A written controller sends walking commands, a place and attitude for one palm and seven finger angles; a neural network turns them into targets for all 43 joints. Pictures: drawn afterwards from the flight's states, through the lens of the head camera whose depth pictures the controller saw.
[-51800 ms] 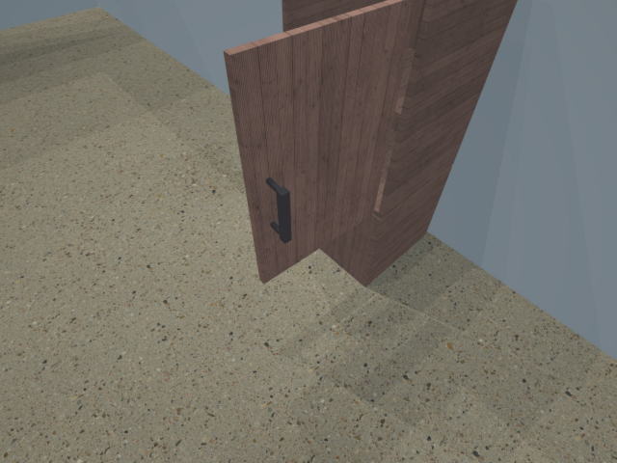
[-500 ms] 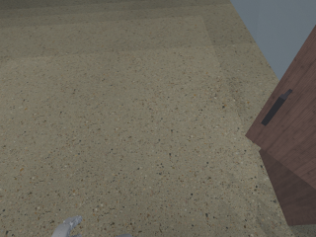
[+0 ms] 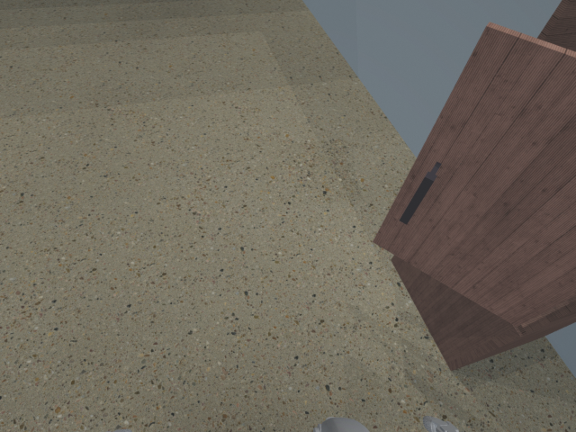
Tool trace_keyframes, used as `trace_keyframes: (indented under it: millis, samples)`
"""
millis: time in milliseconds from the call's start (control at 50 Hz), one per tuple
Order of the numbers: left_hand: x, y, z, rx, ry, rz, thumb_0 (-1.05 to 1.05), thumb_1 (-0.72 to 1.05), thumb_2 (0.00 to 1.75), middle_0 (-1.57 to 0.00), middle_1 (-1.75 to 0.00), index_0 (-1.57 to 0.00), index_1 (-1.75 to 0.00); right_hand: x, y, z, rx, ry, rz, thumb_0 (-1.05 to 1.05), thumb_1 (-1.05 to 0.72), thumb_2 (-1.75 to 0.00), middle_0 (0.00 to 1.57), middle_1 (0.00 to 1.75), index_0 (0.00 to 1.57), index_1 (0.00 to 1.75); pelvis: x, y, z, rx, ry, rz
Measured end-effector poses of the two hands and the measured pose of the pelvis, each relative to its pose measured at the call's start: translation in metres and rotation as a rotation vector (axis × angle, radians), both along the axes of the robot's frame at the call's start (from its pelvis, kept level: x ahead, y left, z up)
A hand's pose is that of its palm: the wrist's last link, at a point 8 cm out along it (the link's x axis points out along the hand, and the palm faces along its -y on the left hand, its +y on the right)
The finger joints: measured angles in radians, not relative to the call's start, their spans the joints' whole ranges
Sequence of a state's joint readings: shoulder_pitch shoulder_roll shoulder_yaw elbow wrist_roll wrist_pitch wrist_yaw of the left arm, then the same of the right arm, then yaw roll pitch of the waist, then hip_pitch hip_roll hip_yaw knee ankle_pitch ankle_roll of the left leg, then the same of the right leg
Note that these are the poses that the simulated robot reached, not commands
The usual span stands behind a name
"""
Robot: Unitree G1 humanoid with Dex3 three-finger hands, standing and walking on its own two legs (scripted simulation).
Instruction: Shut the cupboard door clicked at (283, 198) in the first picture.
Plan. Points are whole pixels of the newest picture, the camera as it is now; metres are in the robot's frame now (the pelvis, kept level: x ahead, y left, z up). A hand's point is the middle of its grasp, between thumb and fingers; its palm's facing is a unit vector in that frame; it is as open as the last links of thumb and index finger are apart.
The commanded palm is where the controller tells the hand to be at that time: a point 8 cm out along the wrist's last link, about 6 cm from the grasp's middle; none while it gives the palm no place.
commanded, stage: turn to face it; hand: left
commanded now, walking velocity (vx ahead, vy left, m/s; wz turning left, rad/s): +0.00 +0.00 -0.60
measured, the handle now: (420, 194) +0.58 -0.24 -0.07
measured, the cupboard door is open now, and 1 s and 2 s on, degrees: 38 38 38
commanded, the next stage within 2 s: take the last steps up to it in 0.82 s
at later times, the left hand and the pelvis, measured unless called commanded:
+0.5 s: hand (221, 415) +0.16 +0.11 -0.15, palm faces -0.28 -0.92 -0.28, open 7.3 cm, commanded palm none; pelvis +0.02 -0.06 +0.00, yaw -17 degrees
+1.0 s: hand (214, 377) +0.21 +0.13 -0.17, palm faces -0.43 -0.88 -0.22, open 7.3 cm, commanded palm none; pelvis +0.05 -0.03 +0.01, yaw -28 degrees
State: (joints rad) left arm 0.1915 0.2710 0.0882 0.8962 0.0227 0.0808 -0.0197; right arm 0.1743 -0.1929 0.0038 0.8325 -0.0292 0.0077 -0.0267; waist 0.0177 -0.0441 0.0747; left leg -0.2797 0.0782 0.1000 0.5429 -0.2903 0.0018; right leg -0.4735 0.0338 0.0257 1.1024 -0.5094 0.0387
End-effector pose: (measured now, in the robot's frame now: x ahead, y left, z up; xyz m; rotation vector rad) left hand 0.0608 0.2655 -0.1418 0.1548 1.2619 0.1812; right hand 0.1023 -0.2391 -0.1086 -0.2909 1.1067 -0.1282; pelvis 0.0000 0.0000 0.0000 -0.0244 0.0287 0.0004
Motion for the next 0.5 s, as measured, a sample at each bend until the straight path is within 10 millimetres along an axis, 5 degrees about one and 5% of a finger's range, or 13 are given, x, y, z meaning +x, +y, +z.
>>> trace_keyframes:
  millis: [140,300,500]
  samples:
    - [0.047,-0.008,0.016,0.034,-0.034,-0.114,0.00,0.91,0.90,-0.19,-0.30,-0.20,-0.30,-0.052,-0.017,-0.010,0.030,0.082,-0.135,0.00,-0.90,-0.90,0.21,0.30,0.21,0.30,0.003,-0.009,0.003,-0.001,-0.003,-0.096]
    - [0.103,-0.065,0.022,0.091,-0.118,-0.291,0.00,0.91,0.90,-0.19,-0.30,-0.20,-0.30,-0.107,-0.068,-0.053,0.077,0.162,-0.315,0.00,-0.90,-0.90,0.21,0.30,0.21,0.30,0.007,-0.043,-0.018,0.027,-0.010,-0.208]
    - [0.104,-0.112,0.029,0.056,-0.060,-0.363,0.00,0.91,0.90,-0.20,-0.30,-0.21,-0.30,-0.096,-0.093,-0.027,0.073,0.103,-0.395,0.00,-0.91,-0.90,0.20,0.30,0.20,0.30,0.015,-0.061,0.003,0.054,0.004,-0.298]
